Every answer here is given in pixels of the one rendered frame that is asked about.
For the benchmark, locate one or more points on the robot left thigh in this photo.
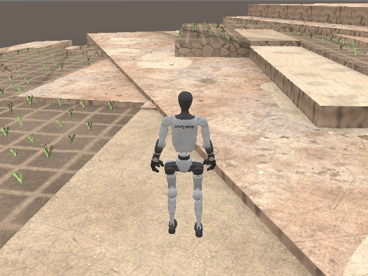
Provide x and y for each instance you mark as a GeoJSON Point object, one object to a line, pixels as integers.
{"type": "Point", "coordinates": [170, 170]}

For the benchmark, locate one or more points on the right robot forearm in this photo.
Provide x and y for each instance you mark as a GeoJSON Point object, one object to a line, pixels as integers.
{"type": "Point", "coordinates": [210, 152]}

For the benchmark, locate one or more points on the robot left shin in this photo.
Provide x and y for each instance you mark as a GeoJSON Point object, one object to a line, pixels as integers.
{"type": "Point", "coordinates": [171, 207]}

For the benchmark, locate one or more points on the left robot hand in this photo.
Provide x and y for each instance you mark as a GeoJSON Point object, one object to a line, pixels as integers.
{"type": "Point", "coordinates": [153, 164]}

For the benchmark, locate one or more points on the right robot upper arm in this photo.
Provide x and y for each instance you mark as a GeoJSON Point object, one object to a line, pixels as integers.
{"type": "Point", "coordinates": [202, 122]}

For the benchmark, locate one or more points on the right robot hand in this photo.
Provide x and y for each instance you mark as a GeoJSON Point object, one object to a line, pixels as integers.
{"type": "Point", "coordinates": [207, 162]}

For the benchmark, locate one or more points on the left robot forearm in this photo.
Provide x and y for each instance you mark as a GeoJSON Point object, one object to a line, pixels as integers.
{"type": "Point", "coordinates": [157, 152]}

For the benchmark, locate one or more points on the left robot upper arm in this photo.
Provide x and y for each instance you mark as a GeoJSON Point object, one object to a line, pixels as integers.
{"type": "Point", "coordinates": [163, 130]}

